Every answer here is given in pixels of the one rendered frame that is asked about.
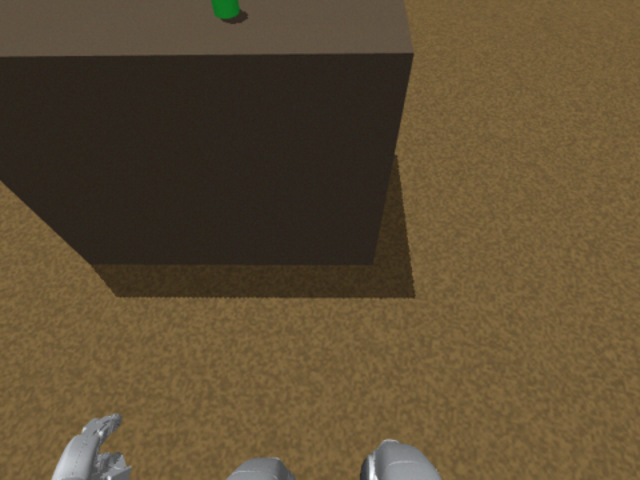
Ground left robot hand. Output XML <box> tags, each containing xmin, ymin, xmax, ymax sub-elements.
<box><xmin>51</xmin><ymin>414</ymin><xmax>132</xmax><ymax>480</ymax></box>

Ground can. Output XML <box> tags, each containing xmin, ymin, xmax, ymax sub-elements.
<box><xmin>211</xmin><ymin>0</ymin><xmax>240</xmax><ymax>19</ymax></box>

